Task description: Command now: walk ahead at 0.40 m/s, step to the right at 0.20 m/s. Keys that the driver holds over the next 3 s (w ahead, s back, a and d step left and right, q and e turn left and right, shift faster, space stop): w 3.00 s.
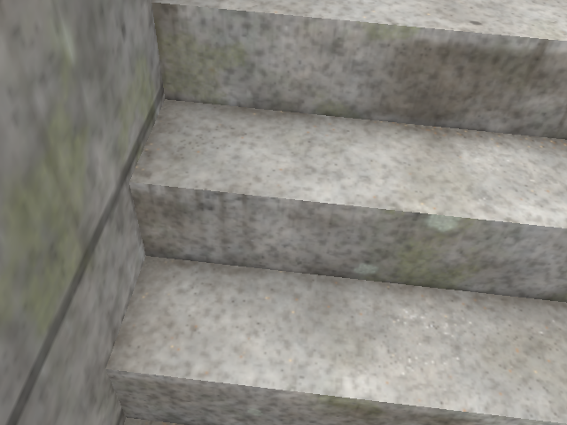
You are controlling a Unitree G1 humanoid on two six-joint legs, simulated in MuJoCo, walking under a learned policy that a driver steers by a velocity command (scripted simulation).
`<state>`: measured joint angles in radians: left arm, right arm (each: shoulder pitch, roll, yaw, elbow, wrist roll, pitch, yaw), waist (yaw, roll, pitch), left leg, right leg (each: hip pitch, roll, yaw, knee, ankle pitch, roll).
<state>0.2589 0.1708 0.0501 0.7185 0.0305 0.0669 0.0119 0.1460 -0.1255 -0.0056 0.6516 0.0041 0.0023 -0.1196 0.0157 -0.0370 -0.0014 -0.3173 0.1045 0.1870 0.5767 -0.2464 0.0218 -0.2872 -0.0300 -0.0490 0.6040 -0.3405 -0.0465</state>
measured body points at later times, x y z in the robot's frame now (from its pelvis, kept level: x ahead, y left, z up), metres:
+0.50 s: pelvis +0.09 -0.10 +0.01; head +0.12 -0.13 +0.45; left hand +0.06 +0.15 -0.11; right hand +0.32 -0.27 -0.09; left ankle +0.11 +0.04 -0.39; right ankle +0.01 -0.13 -0.73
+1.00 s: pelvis +0.31 -0.17 +0.22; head +0.35 -0.17 +0.67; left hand +0.61 -0.06 +0.20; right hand +0.23 -0.40 +0.08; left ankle +0.25 -0.03 -0.53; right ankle +0.46 -0.30 -0.22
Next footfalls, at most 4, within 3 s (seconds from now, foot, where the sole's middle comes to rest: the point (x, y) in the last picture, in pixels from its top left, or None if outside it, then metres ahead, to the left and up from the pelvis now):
0.10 right None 0.05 -0.14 -0.77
0.62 left None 0.29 -0.02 -0.57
1.08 right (475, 350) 0.52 -0.32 -0.37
1.56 left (414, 163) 0.78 -0.20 -0.17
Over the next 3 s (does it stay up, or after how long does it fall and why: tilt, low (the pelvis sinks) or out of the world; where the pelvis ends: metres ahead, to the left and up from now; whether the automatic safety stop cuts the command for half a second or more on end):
stays up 1.31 -0.31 1.04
